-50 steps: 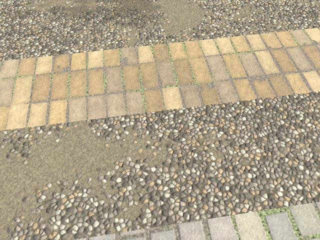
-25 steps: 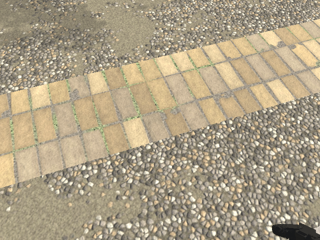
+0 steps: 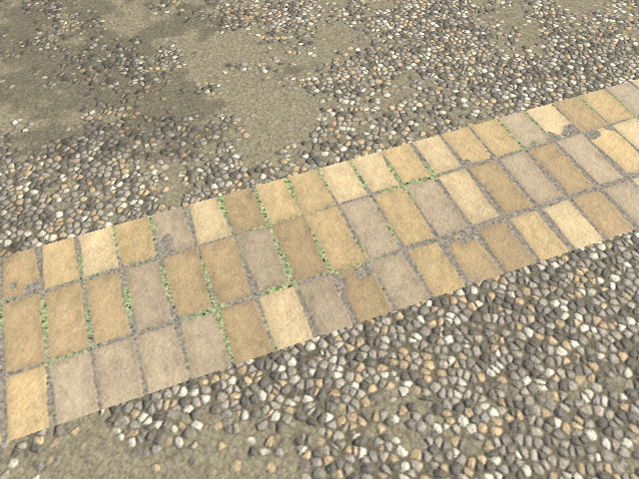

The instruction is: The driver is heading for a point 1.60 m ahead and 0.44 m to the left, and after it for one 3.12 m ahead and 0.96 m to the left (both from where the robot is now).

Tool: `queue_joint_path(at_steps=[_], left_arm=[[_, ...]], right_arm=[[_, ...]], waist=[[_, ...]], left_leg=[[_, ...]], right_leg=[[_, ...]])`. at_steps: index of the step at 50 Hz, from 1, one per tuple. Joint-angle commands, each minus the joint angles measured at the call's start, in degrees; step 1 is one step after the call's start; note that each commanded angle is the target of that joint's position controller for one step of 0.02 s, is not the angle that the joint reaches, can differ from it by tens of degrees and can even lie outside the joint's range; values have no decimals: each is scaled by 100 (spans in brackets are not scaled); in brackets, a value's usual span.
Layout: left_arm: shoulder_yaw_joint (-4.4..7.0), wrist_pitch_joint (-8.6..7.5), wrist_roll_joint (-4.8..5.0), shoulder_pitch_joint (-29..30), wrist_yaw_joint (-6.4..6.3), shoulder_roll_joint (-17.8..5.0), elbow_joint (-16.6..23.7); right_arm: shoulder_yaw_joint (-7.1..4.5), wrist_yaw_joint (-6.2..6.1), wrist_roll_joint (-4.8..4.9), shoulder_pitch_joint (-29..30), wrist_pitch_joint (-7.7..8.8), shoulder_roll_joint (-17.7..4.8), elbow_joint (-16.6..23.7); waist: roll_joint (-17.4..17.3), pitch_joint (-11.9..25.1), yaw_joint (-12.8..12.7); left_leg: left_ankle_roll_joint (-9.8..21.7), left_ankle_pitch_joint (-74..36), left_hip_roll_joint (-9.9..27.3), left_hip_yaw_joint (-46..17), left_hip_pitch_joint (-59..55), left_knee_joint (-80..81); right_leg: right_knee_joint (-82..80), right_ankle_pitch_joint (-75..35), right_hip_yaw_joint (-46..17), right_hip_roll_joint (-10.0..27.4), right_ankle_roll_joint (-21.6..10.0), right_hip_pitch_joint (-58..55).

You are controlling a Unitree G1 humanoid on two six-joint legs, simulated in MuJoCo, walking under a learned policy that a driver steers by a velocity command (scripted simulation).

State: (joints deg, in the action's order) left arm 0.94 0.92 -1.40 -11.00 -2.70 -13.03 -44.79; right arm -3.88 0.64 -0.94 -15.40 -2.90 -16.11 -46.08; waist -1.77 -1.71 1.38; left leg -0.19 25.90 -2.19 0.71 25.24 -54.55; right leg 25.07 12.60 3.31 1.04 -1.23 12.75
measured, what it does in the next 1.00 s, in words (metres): steps on the spot, turning left: left foot, then right foot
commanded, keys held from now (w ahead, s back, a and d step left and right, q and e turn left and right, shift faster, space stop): q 0.62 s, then no key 0.04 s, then w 0.34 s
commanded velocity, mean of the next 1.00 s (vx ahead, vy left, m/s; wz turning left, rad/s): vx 0.09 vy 0.00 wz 0.44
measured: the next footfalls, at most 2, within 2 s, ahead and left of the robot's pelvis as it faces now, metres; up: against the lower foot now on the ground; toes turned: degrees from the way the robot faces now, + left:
left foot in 0.16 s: +0.01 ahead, +0.11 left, +0.00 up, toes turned +7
right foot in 0.68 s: +0.08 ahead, -0.07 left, +0.00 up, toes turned +30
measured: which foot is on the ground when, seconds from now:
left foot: up 0.00-0.14, down 0.16-0.68, up 0.70-1.00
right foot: down 0.00-0.16, up 0.18-0.66, down 0.68-1.00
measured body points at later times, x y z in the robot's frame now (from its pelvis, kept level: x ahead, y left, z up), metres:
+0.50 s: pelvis -0.02 +0.03 +0.00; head +0.01 +0.06 +0.45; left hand +0.02 +0.33 -0.12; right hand +0.16 -0.22 -0.10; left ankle -0.03 +0.10 -0.74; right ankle +0.04 -0.11 -0.69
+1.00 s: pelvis +0.03 +0.03 +0.01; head +0.04 +0.02 +0.46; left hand -0.07 +0.29 -0.11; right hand +0.26 -0.15 -0.12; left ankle -0.01 +0.16 -0.70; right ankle +0.04 -0.08 -0.74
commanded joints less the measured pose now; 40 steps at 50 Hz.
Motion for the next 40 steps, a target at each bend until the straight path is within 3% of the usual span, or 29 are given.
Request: queue_joint_path(at_steps=[1,5,7,8,9,10,11,12,14,16,26,30,33,34,35,36,37,38,40], left_arm=[[240,-63,8,-8,-13,-830,279],[392,-3,-14,-78,88,-1149,215],[439,19,37,-31,106,-1207,178],[421,22,8,-211,131,-1048,170],[273,59,-13,-148,136,-521,538],[271,145,-33,419,41,-700,634],[299,176,45,428,50,-773,593],[321,147,101,337,87,-823,492],[375,105,-6,118,149,-969,367],[368,114,-10,1,202,-907,340],[284,108,54,416,140,-856,641],[254,34,123,277,95,-894,718],[229,-62,113,-328,13,-850,582],[273,-107,27,-408,-33,-1104,577],[314,-90,-26,-186,-38,-1503,739],[414,-49,-125,-260,35,-1743,645],[346,-59,-91,-190,96,-1427,613],[270,-82,-31,30,142,-1148,592],[230,-163,-12,-13,165,-1004,508]], right_arm=[[-47,67,32,43,-23,-212,412],[-55,122,96,158,-54,-320,617],[-50,86,46,-63,31,-315,582],[-127,36,-41,-134,110,-668,590],[-338,26,-36,-184,177,-1638,742],[-408,17,6,-818,171,-1657,571],[-315,-9,19,-631,144,-1306,536],[-237,-41,49,-146,100,-1039,611],[-178,-85,95,317,65,-839,765],[-186,-65,112,186,78,-866,762],[-291,-60,-3,-104,41,-1121,780],[-318,-13,-19,109,19,-1159,828],[-274,-30,75,499,16,-1028,862],[-188,-46,105,343,44,-751,876],[-62,-50,94,-28,75,-295,909],[-180,-93,-117,119,70,-857,878],[-214,-79,-158,180,93,-953,838],[-198,-19,-155,106,115,-887,725],[-154,109,-164,-131,144,-769,511]], waist=[[1049,396,-171],[1260,481,-269],[933,467,-17],[57,435,-23],[-1556,262,-148],[-1071,393,394],[-596,166,177],[-397,-38,-32],[-541,105,-182],[-368,379,-165],[-483,286,101],[-559,367,14],[-479,416,-379],[136,575,-315],[1412,675,-112],[1275,299,-264],[953,34,-153],[897,-225,-38],[1118,-165,-40]], left_leg=[[-94,103,148,86,63,492],[58,-7,53,381,-588,1626],[201,-1181,-41,390,-1373,3002],[343,-1626,527,-657,-1922,3683],[1019,-4182,2258,-2966,-2335,3719],[1735,-4755,2476,-3008,-2099,3640],[1754,-4358,2129,-2529,-1973,3605],[1512,-3788,1700,-2093,-1770,3668],[1250,-3852,1228,-1731,-1885,3638],[1259,-4033,1160,-1703,-2045,3572],[1378,-2978,1084,-2659,-1864,3433],[1230,-3402,969,-3070,-1629,3259],[745,-2989,617,-2992,-1142,2936],[446,-1391,224,-2599,-635,2484],[192,603,-707,-1426,261,1285],[196,641,-733,-1063,661,385],[207,285,-479,-1195,690,-66],[160,-92,-396,-1158,737,-230],[46,-544,-365,-922,731,-447]], right_leg=[[-390,-2680,-661,1355,-1010,-779],[-58,-2502,-642,1542,-928,-752],[535,-1775,-297,1374,-504,-281],[1473,-613,97,1026,-100,432],[2646,2159,522,-17,382,2060],[3453,2530,-308,-91,322,2145],[3799,2100,-518,22,282,2206],[3721,1552,-599,102,247,2169],[3681,975,-539,53,273,2062],[3712,818,-526,-37,337,1959],[2237,968,-674,-253,340,1638],[1529,1079,-718,-444,204,941],[-256,147,-672,-409,55,-325],[-941,444,-1388,291,-125,-928],[-1479,1459,-3061,1660,-578,-1449],[-1574,2126,-3675,1969,-1089,-653],[-1644,2665,-3582,1806,-1165,-371],[-1722,2624,-3104,1454,-1005,-231],[-1774,2005,-2395,997,-822,-477]])
Keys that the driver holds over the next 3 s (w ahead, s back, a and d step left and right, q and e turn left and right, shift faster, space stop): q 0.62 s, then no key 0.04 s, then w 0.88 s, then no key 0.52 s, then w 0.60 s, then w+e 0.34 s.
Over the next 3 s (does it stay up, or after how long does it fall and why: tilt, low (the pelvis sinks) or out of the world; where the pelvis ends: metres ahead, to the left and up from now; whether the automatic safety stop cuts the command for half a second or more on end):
stays up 0.69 0.44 0.00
